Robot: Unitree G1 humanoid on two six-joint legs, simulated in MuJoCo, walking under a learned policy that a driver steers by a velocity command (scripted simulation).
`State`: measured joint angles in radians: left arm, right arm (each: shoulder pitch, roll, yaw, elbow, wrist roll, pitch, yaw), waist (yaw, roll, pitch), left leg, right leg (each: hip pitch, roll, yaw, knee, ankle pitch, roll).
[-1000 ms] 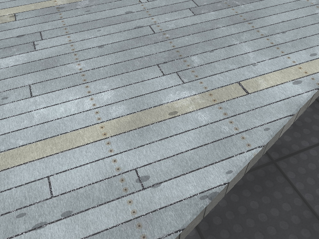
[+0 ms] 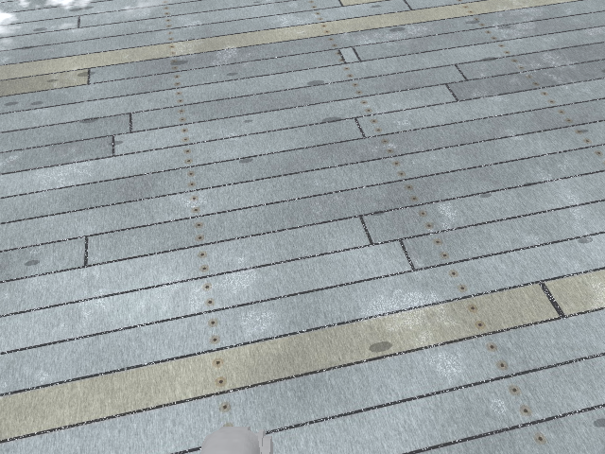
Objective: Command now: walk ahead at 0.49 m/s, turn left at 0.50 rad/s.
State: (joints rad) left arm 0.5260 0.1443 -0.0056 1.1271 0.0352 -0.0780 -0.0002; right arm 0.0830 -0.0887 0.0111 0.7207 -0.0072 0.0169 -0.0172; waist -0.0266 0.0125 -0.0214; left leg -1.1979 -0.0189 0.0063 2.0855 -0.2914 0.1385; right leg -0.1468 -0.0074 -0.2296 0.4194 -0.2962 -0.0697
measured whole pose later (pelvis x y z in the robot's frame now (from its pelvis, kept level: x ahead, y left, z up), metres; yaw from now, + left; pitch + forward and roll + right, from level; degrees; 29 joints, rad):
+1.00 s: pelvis +0.59 +0.11 +0.13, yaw +24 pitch +2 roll -1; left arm 0.43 0.22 0.04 0.81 0.01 -0.09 -0.02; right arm 0.16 -0.24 -0.03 0.67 -0.05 -0.04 0.04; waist 0.05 0.06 -0.02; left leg -0.64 0.06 -0.03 0.94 -0.19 0.01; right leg -0.13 0.08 -0.05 0.29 -0.20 -0.07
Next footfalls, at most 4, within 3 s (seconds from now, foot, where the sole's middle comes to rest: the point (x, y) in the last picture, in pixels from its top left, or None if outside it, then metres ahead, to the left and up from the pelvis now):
0.22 left None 0.25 0.07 -0.65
0.70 right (298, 391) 0.62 0.04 -0.65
1.20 left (175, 332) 0.78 0.32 -0.65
1.70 right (256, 232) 1.08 0.14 -0.65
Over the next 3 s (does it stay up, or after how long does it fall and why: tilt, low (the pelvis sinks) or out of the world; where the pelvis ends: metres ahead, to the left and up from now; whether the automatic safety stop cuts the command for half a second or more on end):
stays up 1.17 0.18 0.13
